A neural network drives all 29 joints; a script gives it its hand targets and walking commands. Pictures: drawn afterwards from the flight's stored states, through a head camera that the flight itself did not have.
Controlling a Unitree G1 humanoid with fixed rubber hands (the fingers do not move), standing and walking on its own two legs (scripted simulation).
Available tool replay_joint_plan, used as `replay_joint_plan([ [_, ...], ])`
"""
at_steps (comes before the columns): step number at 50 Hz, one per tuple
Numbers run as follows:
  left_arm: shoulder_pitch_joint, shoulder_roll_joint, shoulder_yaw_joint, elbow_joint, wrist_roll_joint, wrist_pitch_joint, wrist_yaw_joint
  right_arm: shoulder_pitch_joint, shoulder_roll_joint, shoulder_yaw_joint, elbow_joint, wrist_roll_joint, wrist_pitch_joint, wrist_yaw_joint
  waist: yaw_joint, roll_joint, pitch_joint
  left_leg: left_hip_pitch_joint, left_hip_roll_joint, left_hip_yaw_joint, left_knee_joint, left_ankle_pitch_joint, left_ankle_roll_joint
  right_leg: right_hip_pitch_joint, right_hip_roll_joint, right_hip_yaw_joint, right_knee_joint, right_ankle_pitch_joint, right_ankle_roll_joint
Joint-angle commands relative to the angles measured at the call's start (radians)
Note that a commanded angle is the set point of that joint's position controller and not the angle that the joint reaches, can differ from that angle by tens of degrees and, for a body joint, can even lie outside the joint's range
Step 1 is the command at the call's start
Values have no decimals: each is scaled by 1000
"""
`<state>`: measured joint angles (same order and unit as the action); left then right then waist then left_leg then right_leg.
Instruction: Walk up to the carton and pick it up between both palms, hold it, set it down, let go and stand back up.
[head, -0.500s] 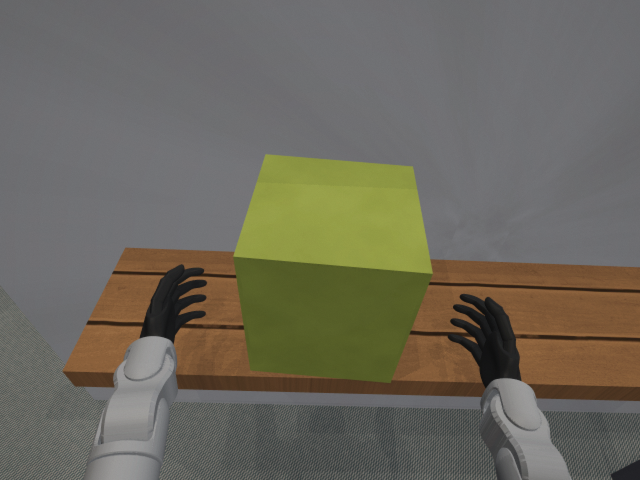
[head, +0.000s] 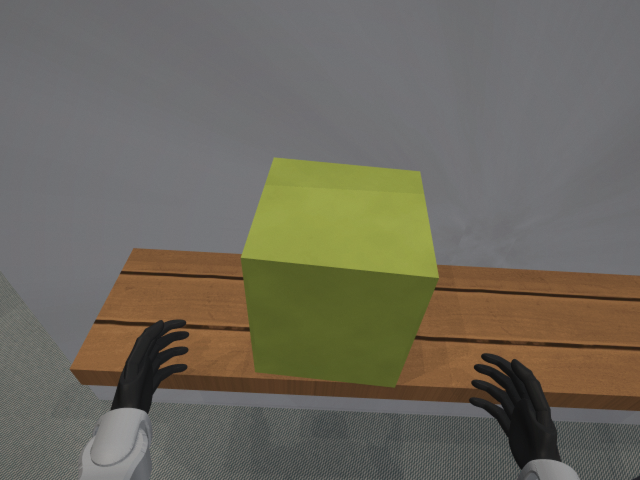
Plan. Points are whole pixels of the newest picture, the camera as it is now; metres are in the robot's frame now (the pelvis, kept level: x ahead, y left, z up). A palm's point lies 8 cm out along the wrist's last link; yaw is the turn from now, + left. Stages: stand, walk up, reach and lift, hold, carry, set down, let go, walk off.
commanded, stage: set down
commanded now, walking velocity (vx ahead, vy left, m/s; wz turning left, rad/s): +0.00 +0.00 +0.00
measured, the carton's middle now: (335, 274) +0.40 -0.03 +0.05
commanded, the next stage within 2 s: let go in 1.96 s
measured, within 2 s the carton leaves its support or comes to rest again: neither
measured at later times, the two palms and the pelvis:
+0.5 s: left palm (132, 420) +0.22 +0.21 +0.01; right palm (522, 444) +0.17 -0.22 +0.03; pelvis +0.01 +0.00 +0.00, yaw +0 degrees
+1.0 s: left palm (131, 443) +0.21 +0.22 -0.02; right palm (510, 460) +0.16 -0.22 -0.01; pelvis +0.02 +0.00 +0.00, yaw +0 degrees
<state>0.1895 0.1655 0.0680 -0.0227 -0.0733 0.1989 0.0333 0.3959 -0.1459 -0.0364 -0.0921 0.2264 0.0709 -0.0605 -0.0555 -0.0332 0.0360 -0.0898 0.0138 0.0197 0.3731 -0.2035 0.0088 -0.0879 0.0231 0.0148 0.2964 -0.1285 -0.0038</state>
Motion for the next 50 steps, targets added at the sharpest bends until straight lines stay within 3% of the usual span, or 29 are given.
replay_joint_plan([
  [1,40,138,-77,-193,-107,-70,-9,-21,-66,-40,-249,-41,-47,5,75,76,-42,15,19,22,-145,-15,-21,2,-5,38,-55,-48,-30],
  [4,53,145,-76,-300,-86,-91,11,2,-78,-38,-332,-38,-58,13,97,97,-64,14,34,9,-164,-7,-24,21,4,23,-39,-29,-26],
  [5,47,132,-113,-296,-122,-112,11,-18,-94,-66,-316,-42,-64,16,68,94,-51,-3,36,3,-146,13,-33,4,8,20,-35,-4,-38],
  [8,77,133,-100,-231,-102,-100,4,10,-79,-54,-277,-46,-58,18,56,96,-16,-2,31,6,-160,-7,-27,18,-4,28,-50,-26,-41],
  [9,119,117,-88,-214,-87,-109,1,40,-77,-30,-269,-47,-67,28,96,95,-37,12,33,3,-154,12,-27,23,1,27,-42,-16,-39],
  [10,46,130,-106,-156,-88,-106,-3,-24,-84,-52,-197,-83,-48,26,55,113,14,-21,28,15,-165,-48,-32,-1,-8,24,-54,-73,-33],
  [11,69,136,-92,-190,-78,-104,1,-9,-96,-45,-244,-65,-50,29,79,91,-22,1,28,7,-154,-43,-23,-1,-4,31,-45,-78,-38],
  [15,69,139,-94,-180,-80,-113,0,-25,-95,-62,-257,-71,-65,32,67,96,-19,-32,24,1,-157,-71,-18,9,-8,29,-38,-82,-37],
  [17,80,105,-96,-43,-43,-74,-8,-15,-93,-61,-109,-97,-43,36,44,120,71,-34,24,12,-179,-93,-27,-2,-4,27,-52,-101,-43],
  [19,70,93,-87,-27,-24,-84,-8,-27,-104,-50,-90,-90,-44,49,84,156,40,-47,39,1,-190,-131,-23,24,0,30,-42,-108,-42],
  [22,26,92,-81,-55,-23,-97,-4,-81,-135,-85,-97,-98,-40,54,65,143,27,-153,67,-16,-220,-216,-1,108,32,6,8,-89,-30],
  [23,58,50,-95,71,20,-73,-16,-42,-123,-73,57,-118,-17,60,50,182,99,-166,65,-10,-233,-220,-7,100,22,20,-14,-113,-37],
  [24,56,55,-98,-40,24,-93,-4,-58,-136,-69,-51,-93,-36,64,71,191,54,-168,68,-27,-241,-218,-13,149,38,4,5,-73,-41],
  [26,82,95,-71,39,3,-81,-22,-4,-103,-67,4,-125,-26,54,58,117,57,-78,36,14,-189,-129,-21,78,-3,26,-46,-90,-38],
  [27,36,128,-64,-73,-26,-107,-12,-65,-111,-80,-80,-108,-43,50,64,102,6,-99,36,12,-179,-99,-22,85,12,9,-18,-57,-34],
  [28,94,74,-75,100,10,-67,-26,-2,-86,-64,120,-135,-17,49,53,115,82,-34,31,16,-173,-42,-46,27,3,23,-43,-71,-42],
  [29,92,135,-65,-100,-49,-122,-22,7,-79,-62,-75,-94,-59,38,67,82,-43,0,21,22,-139,43,-40,62,-7,28,-33,23,-31],
  [31,132,118,-73,-14,-25,-112,-25,26,-98,-90,49,-123,-66,46,31,102,-19,57,28,13,-123,99,-57,21,1,21,-50,32,-41],
  [32,170,126,-72,-74,-39,-130,-23,43,-114,-96,-61,-113,-86,41,38,77,-20,56,13,11,-110,156,-63,27,12,7,-53,75,-42],
  [33,159,115,-60,-1,-13,-125,-18,9,-137,-90,54,-129,-80,58,72,90,-29,61,27,6,-104,179,-67,4,22,8,-41,48,-46],
  [35,219,68,-61,97,15,-127,-28,46,-135,-78,148,-139,-98,69,68,120,-9,84,32,5,-107,235,-80,1,26,2,-45,69,-58],
  [36,201,95,-75,17,5,-144,-26,40,-132,-79,58,-123,-117,69,68,118,-53,109,23,5,-89,294,-85,11,21,6,-48,117,-54],
  [37,186,83,-74,124,18,-128,-38,25,-136,-81,136,-141,-116,68,53,91,3,86,17,12,-90,230,-76,-8,16,11,-58,58,-54],
  [39,162,102,-67,111,-2,-155,-36,1,-111,-77,105,-144,-150,60,52,66,-29,56,15,17,-80,195,-64,8,10,14,-47,58,-43],
  [42,161,128,-71,-25,-16,-175,-20,26,-110,-57,17,-116,-184,52,70,89,-98,80,22,13,-72,249,-62,44,17,4,-34,126,-45],
  [43,154,103,-67,156,1,-158,-35,11,-99,-62,175,-155,-168,60,58,92,-13,72,20,11,-71,205,-67,-21,12,5,-41,63,-42],
  [47,157,101,-58,82,23,-164,-21,-1,-124,-60,140,-136,-182,67,63,119,-50,81,34,5,-94,201,-67,14,26,-1,-28,83,-55],
  [48,112,89,-63,248,41,-144,-26,-37,-121,-73,271,-169,-170,72,66,129,9,40,32,6,-113,97,-65,-10,18,1,-46,-28,-48],
  [50,124,109,-55,145,19,-159,-17,-33,-109,-57,178,-154,-185,77,83,125,-20,22,23,14,-101,125,-54,16,8,-4,-26,20,-55],
])
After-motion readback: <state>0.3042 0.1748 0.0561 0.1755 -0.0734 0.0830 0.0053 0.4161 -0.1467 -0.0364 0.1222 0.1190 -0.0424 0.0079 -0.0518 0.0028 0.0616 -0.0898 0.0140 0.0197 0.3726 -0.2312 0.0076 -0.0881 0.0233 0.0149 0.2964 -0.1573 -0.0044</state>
